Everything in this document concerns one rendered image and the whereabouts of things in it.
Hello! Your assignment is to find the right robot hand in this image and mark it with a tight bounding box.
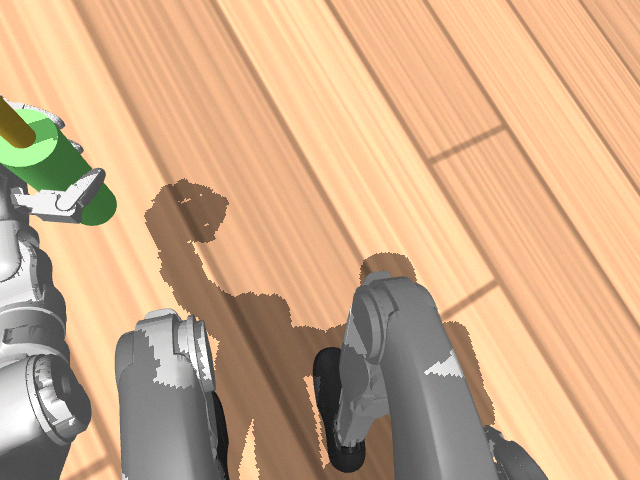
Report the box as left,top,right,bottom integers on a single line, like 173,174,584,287
483,425,549,480

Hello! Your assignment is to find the left robot hand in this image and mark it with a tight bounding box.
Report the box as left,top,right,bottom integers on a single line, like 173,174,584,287
0,94,106,225

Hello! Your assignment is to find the left robot arm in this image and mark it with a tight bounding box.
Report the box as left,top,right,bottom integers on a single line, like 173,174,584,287
0,219,91,480

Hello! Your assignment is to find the bottle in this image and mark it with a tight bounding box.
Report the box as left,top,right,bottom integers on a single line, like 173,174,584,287
0,96,117,226

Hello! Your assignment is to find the left robot foot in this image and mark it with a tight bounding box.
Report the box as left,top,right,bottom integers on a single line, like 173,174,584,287
212,391,229,480

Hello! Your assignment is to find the right robot foot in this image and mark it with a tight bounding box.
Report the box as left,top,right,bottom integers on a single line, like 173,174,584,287
313,347,365,473

